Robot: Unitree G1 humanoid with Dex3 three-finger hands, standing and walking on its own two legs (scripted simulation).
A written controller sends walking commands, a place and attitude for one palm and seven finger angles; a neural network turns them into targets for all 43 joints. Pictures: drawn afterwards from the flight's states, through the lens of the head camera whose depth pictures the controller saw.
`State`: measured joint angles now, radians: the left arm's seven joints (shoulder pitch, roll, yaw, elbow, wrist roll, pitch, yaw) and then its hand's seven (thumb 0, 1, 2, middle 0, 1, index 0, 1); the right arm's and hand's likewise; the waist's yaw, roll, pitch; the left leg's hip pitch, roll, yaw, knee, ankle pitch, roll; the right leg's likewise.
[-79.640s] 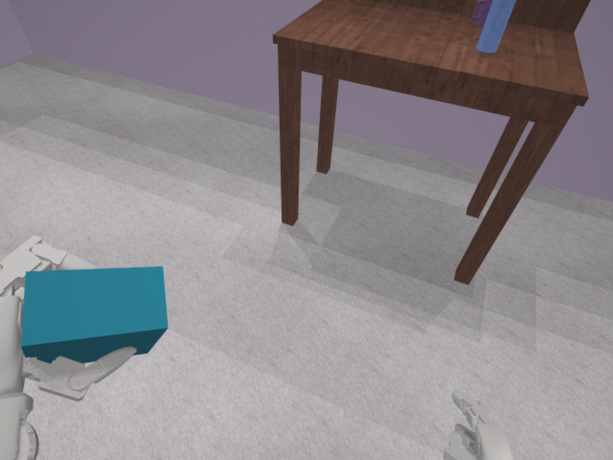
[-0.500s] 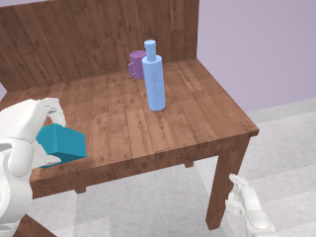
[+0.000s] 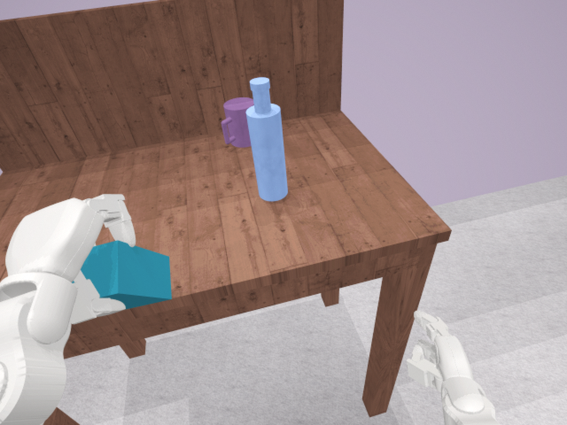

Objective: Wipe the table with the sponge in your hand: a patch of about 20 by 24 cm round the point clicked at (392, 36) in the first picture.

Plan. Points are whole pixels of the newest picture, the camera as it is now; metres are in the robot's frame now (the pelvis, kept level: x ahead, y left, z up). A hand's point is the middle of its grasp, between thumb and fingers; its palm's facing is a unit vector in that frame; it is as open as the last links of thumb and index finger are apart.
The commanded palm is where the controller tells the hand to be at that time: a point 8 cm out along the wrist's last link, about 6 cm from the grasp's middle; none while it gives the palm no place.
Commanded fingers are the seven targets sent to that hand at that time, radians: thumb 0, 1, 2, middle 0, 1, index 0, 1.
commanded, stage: step back with the hand held close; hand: left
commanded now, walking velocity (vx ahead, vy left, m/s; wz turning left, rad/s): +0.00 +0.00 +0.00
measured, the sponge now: (116, 283) +0.21 +0.28 +0.13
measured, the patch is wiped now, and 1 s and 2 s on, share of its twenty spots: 1.00 1.00 1.00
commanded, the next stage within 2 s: stop stepping back and stand still in 1.38 s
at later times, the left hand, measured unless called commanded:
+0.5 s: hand (127, 194) +0.24 +0.22 +0.27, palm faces +0.42 -0.78 -0.46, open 9.7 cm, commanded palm +0.16 +0.29 +0.28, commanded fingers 0.00 0.10 1.30 -1.20 -1.60 -1.20 -1.60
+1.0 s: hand (22, 259) +0.13 +0.25 +0.28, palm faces +0.58 -0.77 -0.28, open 9.7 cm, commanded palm +0.07 +0.29 +0.28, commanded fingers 0.00 0.10 1.30 -1.20 -1.60 -1.20 -1.60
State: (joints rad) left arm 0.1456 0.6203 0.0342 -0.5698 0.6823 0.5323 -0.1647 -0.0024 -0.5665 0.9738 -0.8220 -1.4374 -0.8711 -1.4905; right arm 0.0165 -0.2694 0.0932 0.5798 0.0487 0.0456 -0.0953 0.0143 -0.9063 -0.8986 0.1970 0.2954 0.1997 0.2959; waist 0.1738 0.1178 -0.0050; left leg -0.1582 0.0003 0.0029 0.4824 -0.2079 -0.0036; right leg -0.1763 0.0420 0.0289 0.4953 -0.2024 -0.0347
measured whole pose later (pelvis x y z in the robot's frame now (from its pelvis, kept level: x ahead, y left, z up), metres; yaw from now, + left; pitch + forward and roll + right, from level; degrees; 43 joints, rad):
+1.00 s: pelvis -0.08 +0.00 -0.02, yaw +2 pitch -1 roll +0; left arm 0.13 0.43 0.51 -0.65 -0.07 -0.14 0.15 0.00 -0.59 0.98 -0.83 -1.45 -0.88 -1.49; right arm 0.12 -0.21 0.02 0.59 0.04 -0.03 -0.04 0.01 -0.91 -0.90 0.20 0.30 0.20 0.30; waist 0.03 0.00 0.04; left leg -0.45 0.03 -0.03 0.90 -0.44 0.00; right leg -0.45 0.02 -0.05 0.60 -0.14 -0.04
